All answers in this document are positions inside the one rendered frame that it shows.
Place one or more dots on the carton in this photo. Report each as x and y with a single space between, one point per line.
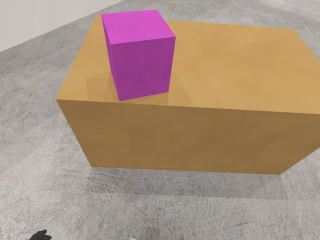
140 47

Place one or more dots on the left robot hand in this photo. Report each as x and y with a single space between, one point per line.
40 235

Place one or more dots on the pedestal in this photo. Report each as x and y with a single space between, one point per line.
241 99

